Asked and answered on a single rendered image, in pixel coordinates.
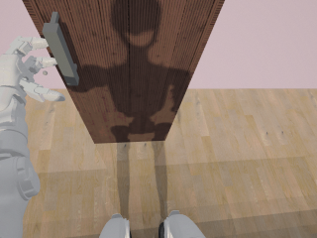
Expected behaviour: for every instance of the cupboard door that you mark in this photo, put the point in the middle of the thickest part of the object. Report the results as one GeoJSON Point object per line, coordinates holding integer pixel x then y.
{"type": "Point", "coordinates": [131, 55]}

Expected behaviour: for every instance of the robot left hand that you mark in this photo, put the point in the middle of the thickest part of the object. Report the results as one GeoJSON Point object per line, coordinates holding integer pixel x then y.
{"type": "Point", "coordinates": [13, 70]}

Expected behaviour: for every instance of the right robot shin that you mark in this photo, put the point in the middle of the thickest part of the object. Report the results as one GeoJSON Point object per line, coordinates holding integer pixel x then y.
{"type": "Point", "coordinates": [172, 213]}

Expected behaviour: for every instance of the left robot forearm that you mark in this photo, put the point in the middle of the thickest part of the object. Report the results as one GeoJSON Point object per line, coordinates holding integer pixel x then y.
{"type": "Point", "coordinates": [13, 127]}

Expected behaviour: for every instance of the handle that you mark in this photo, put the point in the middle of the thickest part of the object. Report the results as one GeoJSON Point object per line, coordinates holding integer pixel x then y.
{"type": "Point", "coordinates": [55, 39]}

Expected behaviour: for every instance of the robot left thigh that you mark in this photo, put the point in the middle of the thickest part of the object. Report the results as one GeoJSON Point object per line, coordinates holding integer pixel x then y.
{"type": "Point", "coordinates": [116, 228]}

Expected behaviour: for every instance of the left robot upper arm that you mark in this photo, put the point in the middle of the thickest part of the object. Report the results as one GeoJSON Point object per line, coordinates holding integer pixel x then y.
{"type": "Point", "coordinates": [18, 183]}

